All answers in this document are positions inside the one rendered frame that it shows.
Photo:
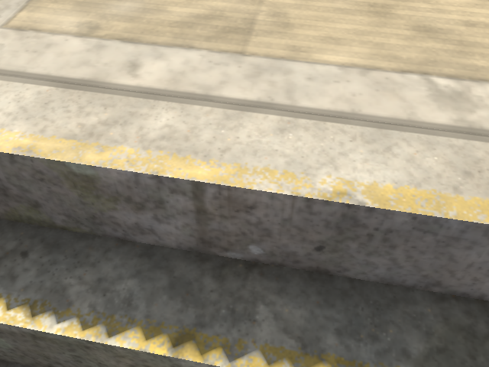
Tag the stairs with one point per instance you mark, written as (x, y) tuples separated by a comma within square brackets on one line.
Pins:
[(102, 267)]

